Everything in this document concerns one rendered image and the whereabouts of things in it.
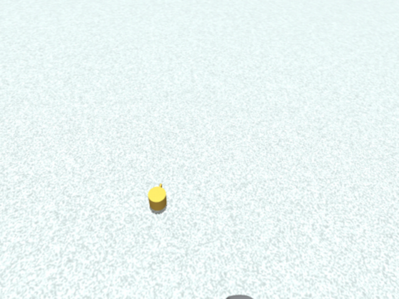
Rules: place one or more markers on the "mug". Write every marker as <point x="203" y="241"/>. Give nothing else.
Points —
<point x="157" y="198"/>

